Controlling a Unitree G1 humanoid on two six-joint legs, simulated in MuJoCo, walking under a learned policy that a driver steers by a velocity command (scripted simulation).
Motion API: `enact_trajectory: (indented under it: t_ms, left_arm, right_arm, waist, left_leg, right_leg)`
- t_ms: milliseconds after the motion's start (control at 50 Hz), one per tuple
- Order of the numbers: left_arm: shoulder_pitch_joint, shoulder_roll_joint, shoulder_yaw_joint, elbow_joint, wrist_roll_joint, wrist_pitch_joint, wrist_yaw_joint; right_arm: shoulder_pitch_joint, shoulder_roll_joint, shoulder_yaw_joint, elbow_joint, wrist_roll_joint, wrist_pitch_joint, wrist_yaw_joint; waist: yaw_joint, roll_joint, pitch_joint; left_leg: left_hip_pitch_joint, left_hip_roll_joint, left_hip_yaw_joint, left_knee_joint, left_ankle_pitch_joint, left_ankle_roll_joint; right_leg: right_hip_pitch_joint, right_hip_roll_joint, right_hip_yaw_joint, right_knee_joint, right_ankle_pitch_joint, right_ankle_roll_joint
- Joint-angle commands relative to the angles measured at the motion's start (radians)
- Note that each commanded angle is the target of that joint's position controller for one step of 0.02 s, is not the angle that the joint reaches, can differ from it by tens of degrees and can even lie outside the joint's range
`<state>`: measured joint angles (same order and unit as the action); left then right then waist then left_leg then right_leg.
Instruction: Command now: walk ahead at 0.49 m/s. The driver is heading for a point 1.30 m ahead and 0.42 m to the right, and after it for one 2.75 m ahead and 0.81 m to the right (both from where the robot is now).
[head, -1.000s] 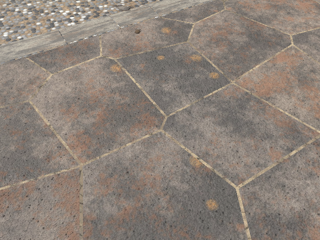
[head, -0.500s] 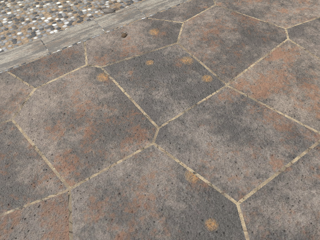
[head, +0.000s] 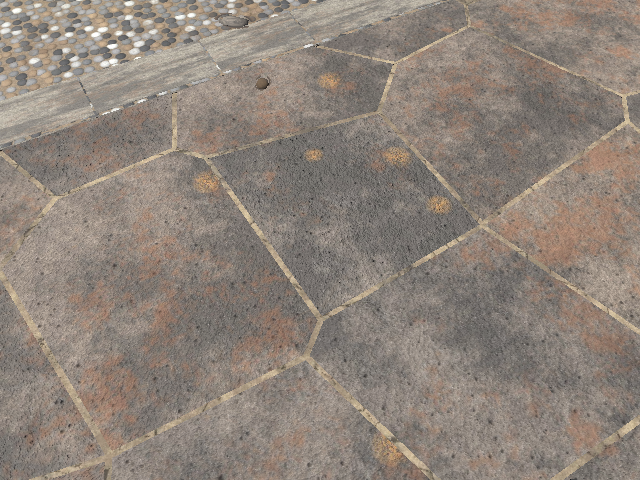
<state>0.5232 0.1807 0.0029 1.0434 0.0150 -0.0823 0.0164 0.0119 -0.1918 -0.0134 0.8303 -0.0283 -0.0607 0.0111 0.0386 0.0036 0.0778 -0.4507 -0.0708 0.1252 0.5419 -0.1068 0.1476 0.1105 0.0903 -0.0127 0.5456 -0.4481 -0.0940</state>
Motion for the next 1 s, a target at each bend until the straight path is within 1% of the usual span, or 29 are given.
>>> enact_trajectory:
  t_ms: [20,40,60,80,100,120,140,180,240,320,400,440,480,500,520,540,560,580,600,620,640,680,700,740,780,840,900,960,1000]
  left_arm:
    - [0.088,0.073,0.023,-0.076,-0.019,-0.007,-0.012]
    - [-0.015,0.143,0.034,-0.094,0.004,-0.005,-0.009]
    - [-0.101,0.152,0.040,-0.116,0.007,-0.008,-0.018]
    - [-0.123,0.135,0.040,-0.118,0.009,-0.006,-0.021]
    - [-0.120,0.115,0.038,-0.117,0.019,0.006,-0.024]
    - [-0.100,0.084,0.031,-0.109,0.024,0.019,-0.031]
    - [-0.102,0.070,0.030,-0.109,0.024,0.027,-0.036]
    - [-0.161,0.071,0.031,-0.131,0.023,0.037,-0.041]
    - [-0.317,0.087,0.033,-0.181,0.019,0.043,-0.045]
    - [-0.466,0.073,0.024,-0.222,0.007,0.041,-0.048]
    - [-0.582,0.073,0.019,-0.254,0.005,0.038,-0.047]
    - [-0.618,0.079,0.020,-0.271,0.005,0.032,-0.046]
    - [-0.594,0.089,0.025,-0.272,0.005,0.023,-0.043]
    - [-0.533,0.099,0.032,-0.254,0.006,0.018,-0.037]
    - [-0.416,0.116,0.043,-0.216,0.007,0.011,-0.029]
    - [-0.239,0.144,0.059,-0.156,0.016,0.001,-0.019]
    - [-0.055,0.226,0.083,-0.118,0.043,-0.006,-0.007]
    - [-0.025,0.300,0.102,-0.112,0.049,0.001,-0.012]
    - [-0.086,0.238,0.095,-0.112,0.005,0.012,-0.024]
    - [-0.195,0.187,0.080,-0.124,-0.004,0.009,-0.028]
    - [-0.247,0.136,0.069,-0.127,-0.001,0.001,-0.033]
    - [-0.252,0.074,0.049,-0.099,-0.001,-0.011,-0.026]
    - [-0.224,0.072,0.046,-0.083,-0.002,-0.019,-0.024]
    - [-0.172,0.097,0.050,-0.055,-0.008,-0.030,-0.022]
    - [-0.131,0.114,0.050,-0.039,-0.009,-0.030,-0.021]
    - [-0.073,0.109,0.044,-0.025,-0.009,-0.024,-0.020]
    - [-0.017,0.122,0.045,-0.015,-0.007,-0.020,-0.015]
    - [0.028,0.129,0.047,-0.008,0.000,-0.014,-0.009]
    - [0.034,0.141,0.053,-0.010,0.006,-0.009,-0.004]
  right_arm:
    - [0.458,-0.248,-0.080,0.097,-0.006,0.008,-0.012]
    - [0.328,-0.191,-0.072,0.073,0.023,0.007,-0.003]
    - [0.254,-0.134,-0.058,0.061,0.026,0.000,0.002]
    - [0.240,-0.096,-0.047,0.074,0.018,-0.010,0.005]
    - [0.253,-0.078,-0.039,0.089,0.015,-0.021,0.001]
    - [0.268,-0.068,-0.033,0.108,0.015,-0.031,-0.002]
    - [0.297,-0.072,-0.033,0.125,0.017,-0.041,-0.003]
    - [0.340,-0.101,-0.036,0.151,0.020,-0.053,-0.003]
    - [0.403,-0.113,-0.034,0.172,0.023,-0.050,-0.002]
    - [0.487,-0.106,-0.024,0.196,0.024,-0.047,-0.006]
    - [0.556,-0.108,-0.019,0.221,0.013,-0.042,-0.018]
    - [0.569,-0.118,-0.020,0.233,0.004,-0.038,-0.025]
    - [0.543,-0.131,-0.023,0.236,0.000,-0.037,-0.031]
    - [0.521,-0.139,-0.025,0.235,0.001,-0.036,-0.033]
    - [0.507,-0.149,-0.028,0.236,0.002,-0.035,-0.032]
    - [0.485,-0.149,-0.026,0.231,0.009,-0.034,-0.030]
    - [0.473,-0.119,-0.016,0.195,0.020,-0.038,-0.027]
    - [0.600,-0.022,-0.002,0.191,0.053,-0.035,-0.018]
    - [0.533,-0.131,-0.031,0.198,0.024,-0.032,-0.022]
    - [0.442,-0.125,-0.035,0.164,0.021,-0.037,-0.017]
    - [0.394,-0.106,-0.033,0.154,0.018,-0.039,-0.014]
    - [0.397,-0.071,-0.031,0.156,-0.005,-0.015,-0.002]
    - [0.406,-0.054,-0.031,0.158,-0.007,-0.003,0.005]
    - [0.376,-0.048,-0.033,0.145,-0.010,0.011,0.014]
    - [0.277,-0.056,-0.034,0.110,-0.012,0.018,0.017]
    - [0.127,-0.065,-0.031,0.055,-0.005,0.018,0.017]
    - [0.016,-0.057,-0.022,0.017,0.004,0.015,0.015]
    - [-0.071,-0.068,-0.020,-0.018,0.008,0.011,0.011]
    - [-0.112,-0.082,-0.021,-0.047,0.013,0.002,0.010]
  waist:
    - [-0.126,0.220,-0.339]
    - [-0.102,0.055,-0.169]
    - [-0.085,0.016,-0.067]
    - [-0.048,-0.041,-0.008]
    - [-0.021,-0.045,-0.001]
    - [-0.001,-0.023,-0.005]
    - [0.005,-0.011,-0.004]
    - [0.005,0.009,0.010]
    - [-0.028,0.018,0.038]
    - [-0.078,0.044,0.029]
    - [-0.116,0.062,0.034]
    - [-0.118,0.067,0.039]
    - [-0.086,0.073,0.031]
    - [-0.053,0.081,0.002]
    - [-0.005,0.082,-0.055]
    - [0.072,0.059,-0.145]
    - [0.132,-0.021,-0.273]
    - [0.067,-0.241,-0.381]
    - [0.061,-0.079,-0.309]
    - [0.017,-0.063,-0.159]
    - [-0.006,-0.023,-0.089]
    - [-0.062,-0.045,-0.053]
    - [-0.071,-0.055,-0.057]
    - [-0.082,-0.054,-0.044]
    - [-0.070,-0.056,-0.010]
    - [-0.038,-0.055,0.021]
    - [-0.004,-0.065,0.021]
    - [0.025,-0.075,0.019]
    - [0.030,-0.081,0.021]
  left_leg:
    - [0.764,0.471,-0.874,-0.220,-0.230,0.260]
    - [0.601,0.426,-0.762,-0.307,-0.380,0.220]
    - [0.455,0.394,-0.647,-0.353,-0.361,0.197]
    - [0.347,0.358,-0.562,-0.383,-0.245,0.167]
    - [0.278,0.322,-0.483,-0.393,-0.150,0.140]
    - [0.235,0.297,-0.423,-0.409,-0.090,0.121]
    - [0.221,0.282,-0.382,-0.416,-0.025,0.116]
    - [0.218,0.259,-0.314,-0.440,0.031,0.107]
    - [0.272,0.229,-0.253,-0.458,0.124,0.076]
    - [0.359,0.204,-0.198,-0.431,0.266,0.024]
    - [0.501,0.231,-0.195,-0.387,0.362,0.030]
    - [0.572,0.262,-0.200,-0.352,0.424,0.047]
    - [0.601,0.282,-0.189,-0.291,0.562,0.044]
    - [0.593,0.281,-0.175,-0.224,0.699,0.032]
    - [0.581,0.270,-0.163,-0.100,0.798,0.019]
    - [0.491,0.236,-0.131,0.090,0.738,0.000]
    - [0.271,0.190,-0.100,0.378,0.398,-0.016]
    - [-0.085,-0.004,-0.056,0.743,-0.387,-0.060]
    - [-0.170,0.039,-0.185,0.805,-0.371,-0.041]
    - [-0.196,0.084,-0.185,0.770,-0.269,-0.039]
    - [-0.165,0.115,-0.178,0.718,-0.208,-0.044]
    - [-0.077,0.150,-0.169,0.633,-0.171,-0.063]
    - [-0.055,0.148,-0.159,0.615,-0.163,-0.072]
    - [-0.083,0.154,-0.137,0.580,-0.135,-0.087]
    - [-0.150,0.173,-0.115,0.514,-0.065,-0.103]
    - [-0.205,0.172,-0.093,0.353,0.035,-0.135]
    - [-0.187,0.144,-0.080,0.201,0.099,-0.149]
    - [-0.195,0.123,-0.085,0.121,0.097,-0.149]
    - [-0.192,0.116,-0.097,0.081,0.057,-0.140]
  right_leg:
    - [-0.667,0.026,0.055,0.905,-0.070,-0.002]
    - [-0.745,-0.065,0.097,0.868,0.050,-0.023]
    - [-0.733,-0.095,0.080,0.818,0.123,-0.025]
    - [-0.692,-0.125,0.080,0.760,0.149,-0.021]
    - [-0.638,-0.150,0.084,0.710,0.158,-0.011]
    - [-0.593,-0.162,0.076,0.670,0.164,0.003]
    - [-0.585,-0.166,0.063,0.644,0.171,0.013]
    - [-0.636,-0.187,0.038,0.580,0.224,0.031]
    - [-0.750,-0.209,0.000,0.445,0.351,0.055]
    - [-0.759,-0.184,-0.043,0.245,0.472,0.069]
    - [-0.775,-0.150,-0.065,0.116,0.465,0.058]
    - [-0.779,-0.137,-0.065,0.074,0.410,0.041]
    - [-0.709,-0.113,-0.071,0.024,0.330,0.010]
    - [-0.612,-0.083,-0.082,-0.002,0.288,-0.009]
    - [-0.473,-0.050,-0.091,-0.038,0.274,-0.032]
    - [-0.244,-0.055,-0.078,-0.093,0.324,-0.062]
    - [0.030,-0.266,0.147,-0.093,0.242,-0.118]
    - [0.258,-0.538,0.636,-0.192,0.217,-0.269]
    - [0.171,-0.484,0.659,-0.255,0.167,-0.247]
    - [0.023,-0.449,0.490,-0.284,0.200,-0.211]
    - [-0.097,-0.403,0.387,-0.321,0.313,-0.182]
    - [-0.227,-0.320,0.243,-0.361,0.420,-0.122]
    - [-0.244,-0.310,0.211,-0.369,0.469,-0.119]
    - [-0.256,-0.293,0.162,-0.388,0.533,-0.119]
    - [-0.262,-0.275,0.142,-0.415,0.531,-0.117]
    - [-0.240,-0.253,0.143,-0.423,0.573,-0.117]
    - [-0.196,-0.246,0.153,-0.403,0.610,-0.109]
    - [-0.113,-0.260,0.185,-0.358,0.651,-0.122]
    - [-0.066,-0.278,0.216,-0.319,0.684,-0.129]
